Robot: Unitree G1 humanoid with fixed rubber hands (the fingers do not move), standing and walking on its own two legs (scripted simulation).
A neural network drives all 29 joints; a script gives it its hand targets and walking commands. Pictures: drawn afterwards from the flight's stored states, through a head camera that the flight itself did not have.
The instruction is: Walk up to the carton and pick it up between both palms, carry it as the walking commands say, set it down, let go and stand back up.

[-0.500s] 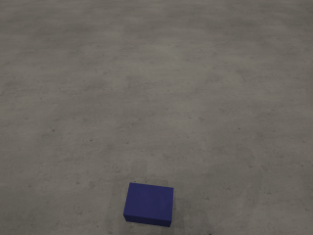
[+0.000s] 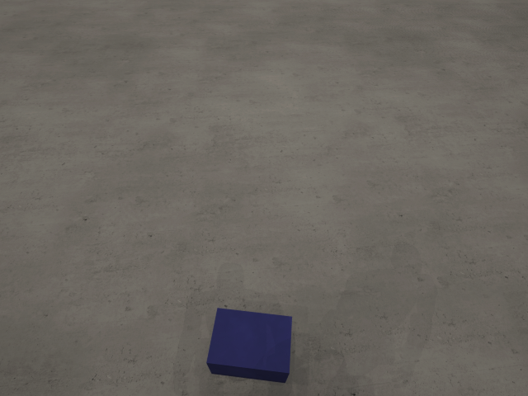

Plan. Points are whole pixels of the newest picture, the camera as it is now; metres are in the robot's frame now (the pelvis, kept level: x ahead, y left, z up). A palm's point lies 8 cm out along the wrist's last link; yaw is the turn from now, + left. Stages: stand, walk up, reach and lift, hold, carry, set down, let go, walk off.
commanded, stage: reach and lift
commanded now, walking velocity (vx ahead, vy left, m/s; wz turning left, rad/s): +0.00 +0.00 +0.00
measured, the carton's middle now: (251, 345) +0.36 +0.04 -0.70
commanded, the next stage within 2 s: none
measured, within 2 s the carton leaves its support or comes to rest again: neither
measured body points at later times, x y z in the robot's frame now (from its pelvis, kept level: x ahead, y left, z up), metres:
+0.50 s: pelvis -0.06 +0.02 -0.05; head +0.06 +0.02 +0.38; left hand +0.13 +0.23 -0.18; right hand +0.13 -0.20 -0.18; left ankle -0.01 +0.13 -0.74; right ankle -0.04 -0.11 -0.74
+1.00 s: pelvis -0.12 +0.03 -0.10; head +0.06 +0.03 +0.31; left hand +0.25 +0.24 -0.20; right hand +0.24 -0.19 -0.20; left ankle -0.02 +0.13 -0.74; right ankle -0.04 -0.11 -0.74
